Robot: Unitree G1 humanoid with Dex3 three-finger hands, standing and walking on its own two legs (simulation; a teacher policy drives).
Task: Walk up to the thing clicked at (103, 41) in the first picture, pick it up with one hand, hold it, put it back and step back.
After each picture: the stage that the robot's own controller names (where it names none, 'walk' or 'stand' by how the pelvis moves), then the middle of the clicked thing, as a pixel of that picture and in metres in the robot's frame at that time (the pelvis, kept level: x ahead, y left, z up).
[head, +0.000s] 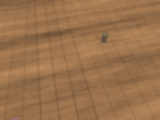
stand; (104, 37) +1.47 -0.21 -0.72
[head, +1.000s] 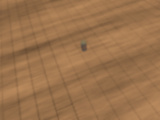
walk; (83, 45) +1.35 +0.13 -0.70
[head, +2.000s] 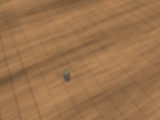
walk; (66, 75) +0.91 +0.27 -0.71
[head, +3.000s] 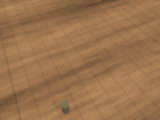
walk; (65, 107) +0.58 +0.21 -0.70
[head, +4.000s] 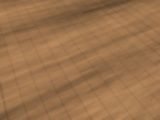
stand; out of the picture +0.44 +0.20 -0.71
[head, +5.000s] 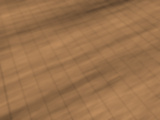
walk; out of the picture +0.42 +0.20 -0.72
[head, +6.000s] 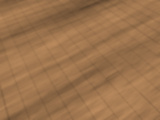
stand; out of the picture +0.40 +0.24 -0.69
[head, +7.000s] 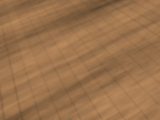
walk; out of the picture +0.45 +0.25 -0.71
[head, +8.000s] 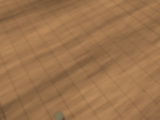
stand; (60, 118) +0.39 +0.22 -0.69
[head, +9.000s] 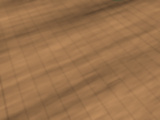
stand; out of the picture +0.40 +0.21 -0.71
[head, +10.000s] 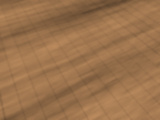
stand; out of the picture +0.38 +0.21 -0.73
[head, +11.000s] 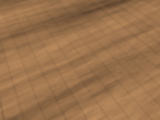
stand; out of the picture +0.36 +0.22 -0.73
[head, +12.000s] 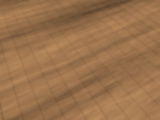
stand; out of the picture +0.35 +0.22 -0.73
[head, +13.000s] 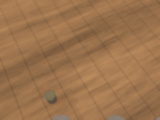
go down; (51, 97) +0.40 +0.21 -0.55
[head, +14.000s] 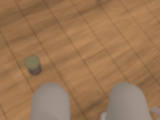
go down; (33, 66) +0.44 +0.24 -0.31
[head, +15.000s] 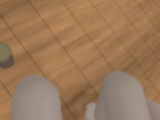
close in; (3, 56) +0.43 +0.27 -0.25
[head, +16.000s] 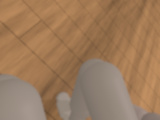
close; out of the picture +0.42 +0.29 -0.22
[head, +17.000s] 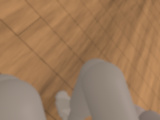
close; out of the picture +0.41 +0.30 -0.22
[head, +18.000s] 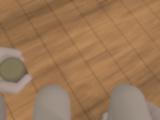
lift; (16, 74) +0.34 +0.25 -0.06
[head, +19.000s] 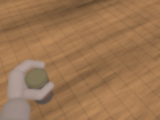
hold; (40, 87) +0.33 +0.17 +0.04
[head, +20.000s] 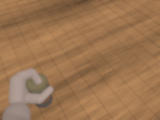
hold; (40, 91) +0.33 +0.17 +0.01
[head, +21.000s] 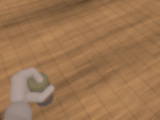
hold; (41, 90) +0.33 +0.17 +0.01
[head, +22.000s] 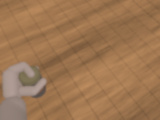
crouch; (33, 82) +0.36 +0.19 -0.05
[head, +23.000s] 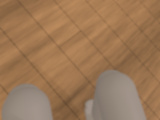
lower; out of the picture +0.48 +0.28 -0.11
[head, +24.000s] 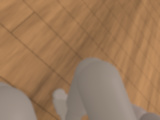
lower; out of the picture +0.42 +0.31 -0.23
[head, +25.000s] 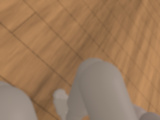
lower; out of the picture +0.42 +0.31 -0.22
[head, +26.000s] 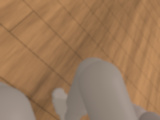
lower; out of the picture +0.43 +0.31 -0.22
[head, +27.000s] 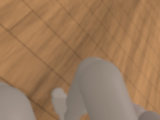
lower; out of the picture +0.43 +0.31 -0.23
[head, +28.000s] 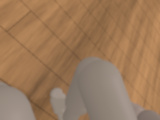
open; out of the picture +0.43 +0.31 -0.23
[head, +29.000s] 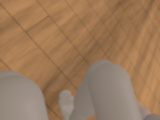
stand; out of the picture +0.42 +0.30 -0.23
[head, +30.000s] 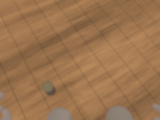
walk; (49, 88) +0.43 +0.22 -0.51
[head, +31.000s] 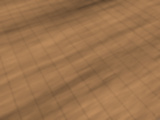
stand; out of the picture +0.38 +0.21 -0.66
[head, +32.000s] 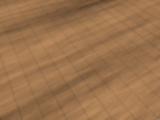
stand; out of the picture +0.39 +0.21 -0.67
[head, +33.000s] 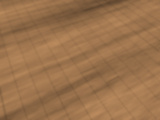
stand; out of the picture +0.39 +0.20 -0.71
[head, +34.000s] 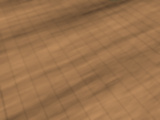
stand; out of the picture +0.39 +0.21 -0.72
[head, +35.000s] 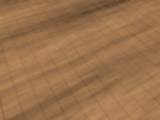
stand; out of the picture +0.37 +0.21 -0.73
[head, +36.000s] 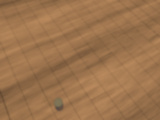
walk; (58, 104) +0.47 +0.17 -0.71
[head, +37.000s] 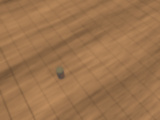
walk; (60, 73) +0.77 +0.25 -0.69
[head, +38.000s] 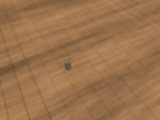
stand; (67, 64) +1.06 +0.20 -0.71
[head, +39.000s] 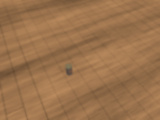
stand; (69, 69) +1.00 +0.19 -0.72
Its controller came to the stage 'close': yes
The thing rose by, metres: 0.71
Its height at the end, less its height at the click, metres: +0.00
